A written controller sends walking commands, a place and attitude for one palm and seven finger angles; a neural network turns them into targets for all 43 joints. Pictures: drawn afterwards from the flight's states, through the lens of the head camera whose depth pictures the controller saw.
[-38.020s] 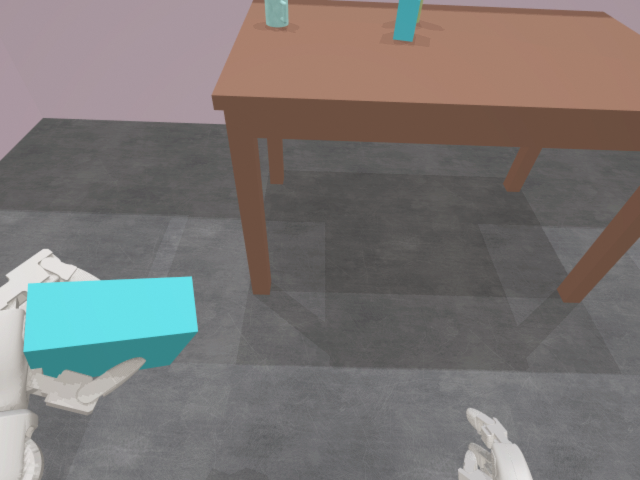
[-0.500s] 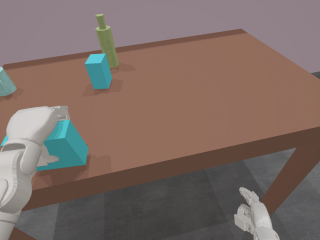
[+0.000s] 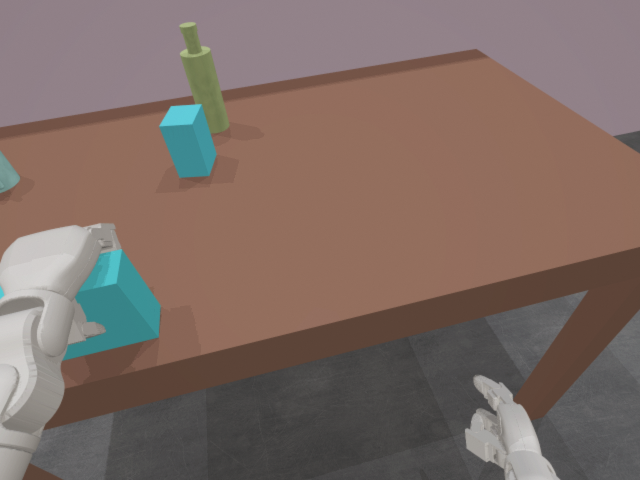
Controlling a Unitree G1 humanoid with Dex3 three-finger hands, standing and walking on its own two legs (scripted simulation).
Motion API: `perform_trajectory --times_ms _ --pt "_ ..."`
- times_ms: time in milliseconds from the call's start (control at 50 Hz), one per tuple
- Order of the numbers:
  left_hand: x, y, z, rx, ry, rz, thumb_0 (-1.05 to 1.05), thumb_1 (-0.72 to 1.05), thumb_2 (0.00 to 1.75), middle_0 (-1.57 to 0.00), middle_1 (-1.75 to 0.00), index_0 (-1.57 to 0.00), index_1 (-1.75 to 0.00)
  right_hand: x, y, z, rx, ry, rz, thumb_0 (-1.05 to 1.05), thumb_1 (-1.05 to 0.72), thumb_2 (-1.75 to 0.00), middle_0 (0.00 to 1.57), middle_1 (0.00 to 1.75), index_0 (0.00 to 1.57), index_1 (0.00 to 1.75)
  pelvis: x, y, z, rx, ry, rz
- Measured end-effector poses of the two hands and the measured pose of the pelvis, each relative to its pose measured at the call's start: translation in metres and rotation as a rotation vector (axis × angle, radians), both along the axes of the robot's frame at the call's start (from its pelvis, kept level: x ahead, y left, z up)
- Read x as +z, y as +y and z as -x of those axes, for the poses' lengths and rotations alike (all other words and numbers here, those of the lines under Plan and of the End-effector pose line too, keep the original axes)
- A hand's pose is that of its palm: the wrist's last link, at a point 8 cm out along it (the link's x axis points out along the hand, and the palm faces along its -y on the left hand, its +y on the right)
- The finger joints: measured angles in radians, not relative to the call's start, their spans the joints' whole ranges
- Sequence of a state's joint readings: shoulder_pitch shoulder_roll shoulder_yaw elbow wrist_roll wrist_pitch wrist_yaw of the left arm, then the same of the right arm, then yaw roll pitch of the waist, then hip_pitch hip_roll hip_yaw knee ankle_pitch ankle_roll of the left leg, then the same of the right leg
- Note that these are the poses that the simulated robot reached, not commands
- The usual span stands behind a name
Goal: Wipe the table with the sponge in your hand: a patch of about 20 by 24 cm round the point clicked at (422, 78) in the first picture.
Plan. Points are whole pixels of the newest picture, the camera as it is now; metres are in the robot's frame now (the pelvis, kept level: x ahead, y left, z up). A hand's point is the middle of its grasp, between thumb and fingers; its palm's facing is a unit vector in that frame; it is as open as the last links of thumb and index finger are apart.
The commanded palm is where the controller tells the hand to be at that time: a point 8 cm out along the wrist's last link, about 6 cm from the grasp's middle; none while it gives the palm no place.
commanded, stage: lower the sponge onto the table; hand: left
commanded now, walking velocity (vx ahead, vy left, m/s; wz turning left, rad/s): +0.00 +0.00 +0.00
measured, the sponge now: (93, 317) +0.24 +0.34 +0.08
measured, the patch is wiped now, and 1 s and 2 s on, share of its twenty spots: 0.10 0.25 0.45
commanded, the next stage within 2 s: wipe forward along the first lane in 0.08 s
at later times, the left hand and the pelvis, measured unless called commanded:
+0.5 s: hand (84, 276) +0.27 +0.34 +0.14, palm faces +0.00 -0.02 -1.00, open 9.7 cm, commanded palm +0.25 +0.34 +0.18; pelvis +0.00 -0.01 +0.00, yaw +1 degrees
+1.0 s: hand (89, 245) +0.32 +0.37 +0.13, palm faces -0.06 -0.01 -1.00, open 9.7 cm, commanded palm +0.30 +0.37 +0.16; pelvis +0.00 -0.01 -0.01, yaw +0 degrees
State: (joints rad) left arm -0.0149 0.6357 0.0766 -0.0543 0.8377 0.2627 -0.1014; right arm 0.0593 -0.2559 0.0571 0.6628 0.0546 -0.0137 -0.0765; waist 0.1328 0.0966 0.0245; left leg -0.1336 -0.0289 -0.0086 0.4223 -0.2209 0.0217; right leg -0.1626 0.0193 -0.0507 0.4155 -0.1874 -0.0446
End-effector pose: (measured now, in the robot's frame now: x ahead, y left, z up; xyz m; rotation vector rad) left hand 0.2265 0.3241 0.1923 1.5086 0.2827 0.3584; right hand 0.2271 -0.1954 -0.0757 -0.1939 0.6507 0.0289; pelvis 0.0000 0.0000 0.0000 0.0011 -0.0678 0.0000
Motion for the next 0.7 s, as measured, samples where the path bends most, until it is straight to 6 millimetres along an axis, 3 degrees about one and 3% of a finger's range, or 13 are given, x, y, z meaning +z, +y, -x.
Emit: perform_trajectory --times_ms 280,500,700 --pt "-0.003 -0.004 0.009 0.002 0.018 0.0 0.0 -0.48 1.05 -0.79 -1.39 -0.78 -1.39 -0.005 -0.016 0.0 -0.022 0.018 0.017 0.01 -0.9 -0.9 0.21 0.3 0.2 0.3 -0.001 -0.002 -0.006 0.009 0.013 0.002" --pt "-0.001 0.01 -0.02 0.061 0.053 -0.003 0.0 -0.49 1.05 -0.8 -1.38 -0.79 -1.38 -0.013 -0.028 0.011 -0.05 0.054 0.026 0.01 -0.9 -0.9 0.21 0.3 0.2 0.3 -0.002 -0.01 -0.002 0.02 0.032 0.001" --pt "-0.002 0.017 -0.05 0.05 0.106 -0.016 0.01 -0.49 1.05 -0.8 -1.38 -0.79 -1.38 -0.026 -0.055 0.042 -0.115 0.134 0.06 0.01 -0.9 -0.9 0.21 0.3 0.2 0.3 -0.005 -0.015 -0.001 0.013 0.057 0.002"
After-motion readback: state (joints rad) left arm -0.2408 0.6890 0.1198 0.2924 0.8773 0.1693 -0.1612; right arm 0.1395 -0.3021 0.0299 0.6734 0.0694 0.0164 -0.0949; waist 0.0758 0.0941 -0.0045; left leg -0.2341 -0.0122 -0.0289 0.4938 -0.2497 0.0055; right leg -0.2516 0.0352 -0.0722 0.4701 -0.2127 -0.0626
